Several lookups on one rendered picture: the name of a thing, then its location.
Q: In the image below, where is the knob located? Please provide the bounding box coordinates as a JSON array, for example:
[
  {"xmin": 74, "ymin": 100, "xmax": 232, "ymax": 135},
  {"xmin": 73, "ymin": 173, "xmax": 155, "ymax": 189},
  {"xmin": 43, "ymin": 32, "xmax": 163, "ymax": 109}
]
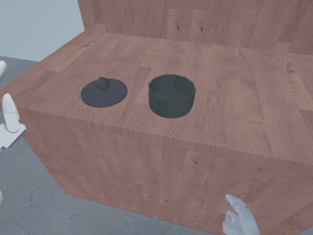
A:
[{"xmin": 96, "ymin": 77, "xmax": 109, "ymax": 90}]

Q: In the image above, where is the pot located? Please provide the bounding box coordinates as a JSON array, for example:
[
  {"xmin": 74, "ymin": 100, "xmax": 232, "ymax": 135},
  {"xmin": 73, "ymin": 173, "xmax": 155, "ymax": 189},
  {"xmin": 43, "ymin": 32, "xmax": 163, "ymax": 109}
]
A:
[{"xmin": 149, "ymin": 74, "xmax": 196, "ymax": 118}]

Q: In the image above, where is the left robot hand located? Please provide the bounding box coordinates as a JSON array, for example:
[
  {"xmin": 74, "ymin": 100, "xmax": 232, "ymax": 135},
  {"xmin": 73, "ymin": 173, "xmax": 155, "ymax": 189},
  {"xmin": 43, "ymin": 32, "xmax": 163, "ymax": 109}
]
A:
[{"xmin": 0, "ymin": 61, "xmax": 27, "ymax": 152}]

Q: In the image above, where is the table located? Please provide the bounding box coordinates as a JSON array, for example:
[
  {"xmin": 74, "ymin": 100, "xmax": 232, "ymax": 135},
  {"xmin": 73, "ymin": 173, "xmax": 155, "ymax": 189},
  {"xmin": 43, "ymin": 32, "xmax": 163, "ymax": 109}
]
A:
[{"xmin": 0, "ymin": 0, "xmax": 313, "ymax": 235}]

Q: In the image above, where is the right robot hand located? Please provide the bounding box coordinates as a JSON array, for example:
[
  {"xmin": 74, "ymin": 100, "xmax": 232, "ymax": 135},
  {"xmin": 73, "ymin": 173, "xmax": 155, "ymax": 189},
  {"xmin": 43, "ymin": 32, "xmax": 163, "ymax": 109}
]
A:
[{"xmin": 223, "ymin": 194, "xmax": 261, "ymax": 235}]

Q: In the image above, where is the lid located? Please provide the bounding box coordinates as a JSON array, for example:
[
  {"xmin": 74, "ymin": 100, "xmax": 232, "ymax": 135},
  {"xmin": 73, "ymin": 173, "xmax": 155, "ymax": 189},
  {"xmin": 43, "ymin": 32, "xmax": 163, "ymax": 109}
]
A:
[{"xmin": 81, "ymin": 78, "xmax": 127, "ymax": 108}]

